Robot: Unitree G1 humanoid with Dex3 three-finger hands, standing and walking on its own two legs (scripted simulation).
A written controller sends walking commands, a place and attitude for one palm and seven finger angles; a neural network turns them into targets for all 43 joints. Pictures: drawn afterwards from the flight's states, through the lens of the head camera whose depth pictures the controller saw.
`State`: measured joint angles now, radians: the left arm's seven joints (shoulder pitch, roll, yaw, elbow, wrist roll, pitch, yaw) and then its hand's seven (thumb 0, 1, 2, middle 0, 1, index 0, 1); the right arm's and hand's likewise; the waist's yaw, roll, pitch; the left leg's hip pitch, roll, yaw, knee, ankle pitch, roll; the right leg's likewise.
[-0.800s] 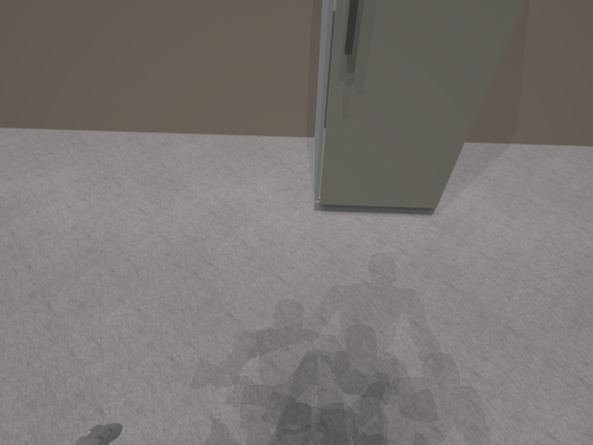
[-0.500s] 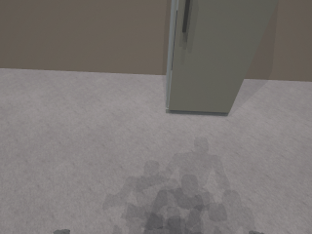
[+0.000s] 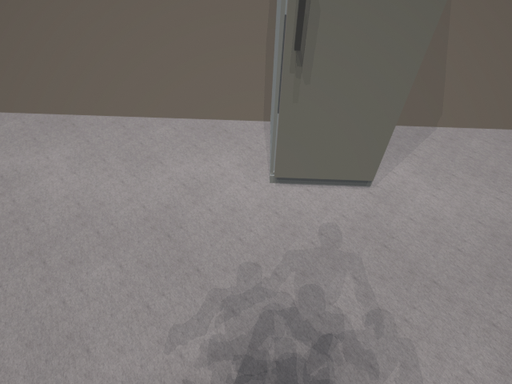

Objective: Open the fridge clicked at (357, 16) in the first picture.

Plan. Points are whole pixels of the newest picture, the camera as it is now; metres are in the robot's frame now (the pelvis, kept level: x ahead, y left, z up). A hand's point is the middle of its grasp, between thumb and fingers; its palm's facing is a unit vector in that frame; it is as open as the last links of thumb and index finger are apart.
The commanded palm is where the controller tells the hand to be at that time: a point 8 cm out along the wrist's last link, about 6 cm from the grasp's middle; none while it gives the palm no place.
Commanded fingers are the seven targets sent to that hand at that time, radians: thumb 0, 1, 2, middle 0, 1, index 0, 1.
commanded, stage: stand and wait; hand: left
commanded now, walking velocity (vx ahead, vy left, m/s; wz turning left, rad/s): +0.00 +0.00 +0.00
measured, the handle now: (301, 5) +1.20 -0.08 +0.15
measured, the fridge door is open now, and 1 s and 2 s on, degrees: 0 0 0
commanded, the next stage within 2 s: look at it before walking up in 0.02 s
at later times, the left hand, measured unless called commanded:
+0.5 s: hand out of the picture +0.07 +0.24 -0.16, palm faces -0.03 -0.94 -0.33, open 7.4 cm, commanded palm none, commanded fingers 0.00 0.90 0.90 -0.20 -0.30 -0.20 -0.30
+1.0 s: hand out of the picture +0.06 +0.21 -0.17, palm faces -0.09 -0.96 -0.26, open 7.4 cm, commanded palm none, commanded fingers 0.00 0.90 0.90 -0.20 -0.30 -0.20 -0.30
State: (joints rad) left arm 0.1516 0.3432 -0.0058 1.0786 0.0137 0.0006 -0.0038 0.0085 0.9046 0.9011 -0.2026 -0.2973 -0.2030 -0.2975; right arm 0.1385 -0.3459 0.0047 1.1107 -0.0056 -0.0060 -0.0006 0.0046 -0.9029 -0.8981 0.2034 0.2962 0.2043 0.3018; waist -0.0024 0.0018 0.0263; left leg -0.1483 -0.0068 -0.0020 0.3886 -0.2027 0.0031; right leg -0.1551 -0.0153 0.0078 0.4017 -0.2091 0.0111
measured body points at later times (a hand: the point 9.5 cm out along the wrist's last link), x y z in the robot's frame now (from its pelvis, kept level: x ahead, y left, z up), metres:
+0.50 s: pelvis +0.00 +0.00 +0.00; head +0.00 +0.00 +0.45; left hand +0.07 +0.29 -0.13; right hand +0.07 -0.30 -0.13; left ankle +0.01 +0.12 -0.74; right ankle +0.01 -0.13 -0.74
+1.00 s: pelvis +0.03 -0.01 -0.01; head +0.03 -0.01 +0.44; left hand +0.07 +0.26 -0.15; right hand +0.06 -0.28 -0.16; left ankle +0.01 +0.12 -0.74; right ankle +0.01 -0.12 -0.73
